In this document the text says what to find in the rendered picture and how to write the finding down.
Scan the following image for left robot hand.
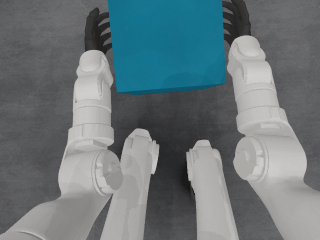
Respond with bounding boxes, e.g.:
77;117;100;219
84;7;112;55

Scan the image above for right robot upper arm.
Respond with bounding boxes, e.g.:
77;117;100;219
233;133;320;240

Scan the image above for carton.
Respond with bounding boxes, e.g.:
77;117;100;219
107;0;226;95

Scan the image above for left robot forearm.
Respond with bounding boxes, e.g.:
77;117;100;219
58;50;114;184

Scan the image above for robot right foot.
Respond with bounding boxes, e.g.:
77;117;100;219
186;158;196;201

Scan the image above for right robot hand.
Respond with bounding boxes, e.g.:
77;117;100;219
222;0;251;48

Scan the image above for right robot forearm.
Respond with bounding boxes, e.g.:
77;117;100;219
227;35;307;169

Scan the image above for left robot thigh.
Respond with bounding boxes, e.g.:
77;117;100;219
100;135;160;240

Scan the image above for left robot upper arm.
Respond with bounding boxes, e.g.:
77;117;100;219
0;149;124;240

